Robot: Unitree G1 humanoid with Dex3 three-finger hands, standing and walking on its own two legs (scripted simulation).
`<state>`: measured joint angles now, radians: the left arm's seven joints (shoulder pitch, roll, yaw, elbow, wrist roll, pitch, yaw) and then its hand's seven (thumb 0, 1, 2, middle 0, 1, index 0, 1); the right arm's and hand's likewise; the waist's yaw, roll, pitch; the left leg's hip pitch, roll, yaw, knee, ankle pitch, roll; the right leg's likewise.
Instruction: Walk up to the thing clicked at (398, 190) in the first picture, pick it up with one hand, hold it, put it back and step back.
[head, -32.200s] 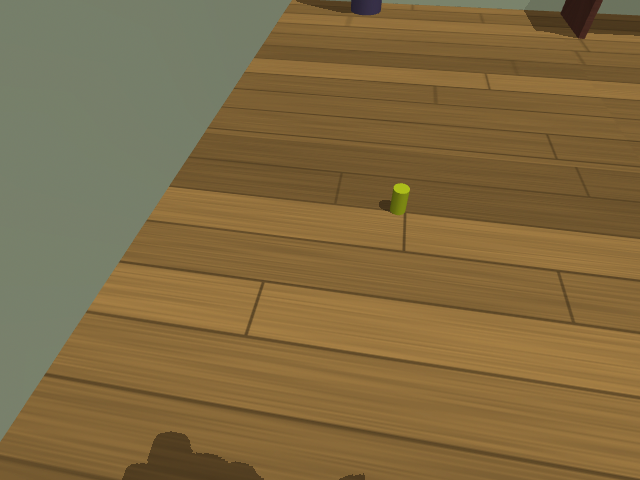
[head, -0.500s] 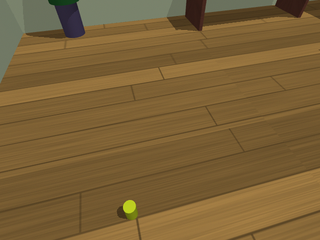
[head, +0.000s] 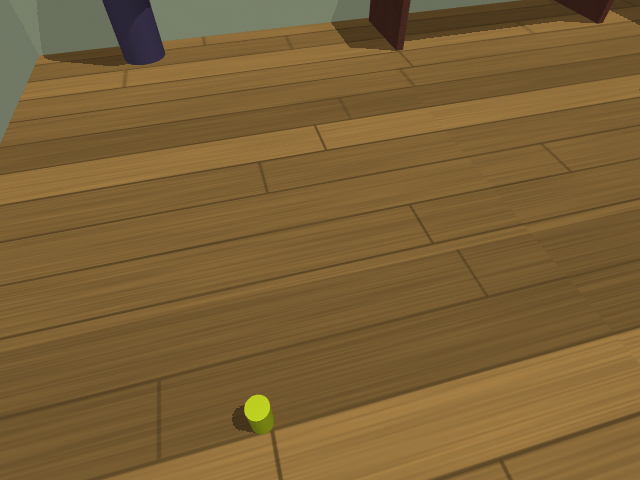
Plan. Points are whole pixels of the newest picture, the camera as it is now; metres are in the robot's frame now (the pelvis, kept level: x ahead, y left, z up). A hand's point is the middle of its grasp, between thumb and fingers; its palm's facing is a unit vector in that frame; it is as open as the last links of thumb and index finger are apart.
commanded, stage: step back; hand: left
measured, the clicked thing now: (259, 414) +0.42 +0.19 -0.72
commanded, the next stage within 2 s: none
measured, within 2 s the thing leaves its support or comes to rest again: neither
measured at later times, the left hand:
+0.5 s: hand out of the picture +0.03 +0.26 -0.16, palm faces +0.00 -0.91 -0.41, open 7.4 cm
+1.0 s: hand out of the picture -0.09 +0.26 -0.16, palm faces -0.07 -0.91 -0.40, open 7.4 cm
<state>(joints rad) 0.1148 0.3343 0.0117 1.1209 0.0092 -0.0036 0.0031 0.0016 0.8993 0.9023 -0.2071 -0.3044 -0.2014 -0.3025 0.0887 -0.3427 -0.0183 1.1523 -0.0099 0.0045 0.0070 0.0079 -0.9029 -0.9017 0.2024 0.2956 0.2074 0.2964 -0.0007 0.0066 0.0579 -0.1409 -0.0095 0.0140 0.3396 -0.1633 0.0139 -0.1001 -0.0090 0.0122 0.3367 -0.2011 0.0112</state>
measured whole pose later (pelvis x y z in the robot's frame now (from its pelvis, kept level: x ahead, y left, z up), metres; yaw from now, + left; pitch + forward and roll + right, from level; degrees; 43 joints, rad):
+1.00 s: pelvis -0.19 +0.00 -0.02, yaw -3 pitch -3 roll +0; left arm 0.16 0.35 0.06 0.85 0.04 0.03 0.00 0.00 0.90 0.90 -0.21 -0.30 -0.20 -0.30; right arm 0.08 -0.39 -0.06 0.87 0.01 0.07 -0.01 0.01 -0.90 -0.90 0.20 0.30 0.21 0.30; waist 0.01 0.04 0.19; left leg -0.43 -0.04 -0.09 0.98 -0.51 0.01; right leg -0.28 0.04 0.05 0.65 -0.33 -0.03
